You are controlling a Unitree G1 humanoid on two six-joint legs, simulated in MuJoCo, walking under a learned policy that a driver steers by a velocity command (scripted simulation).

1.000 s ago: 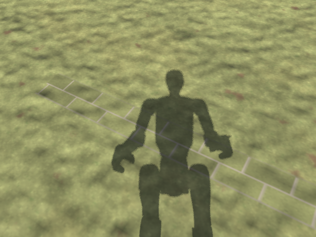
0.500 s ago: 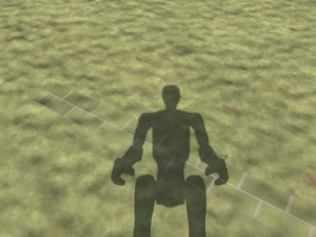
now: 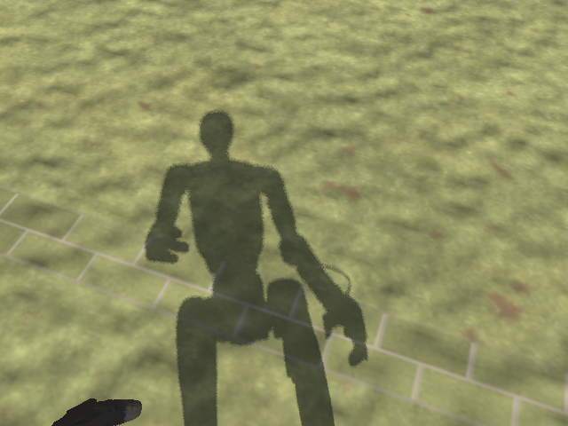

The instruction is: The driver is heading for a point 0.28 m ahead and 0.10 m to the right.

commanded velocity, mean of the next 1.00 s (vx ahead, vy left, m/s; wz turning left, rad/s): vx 0.15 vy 0.00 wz -0.15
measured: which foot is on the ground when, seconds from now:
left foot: down 0.00-0.08, up 0.10-0.54, down 0.56-1.00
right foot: up 0.00-0.06, down 0.08-1.00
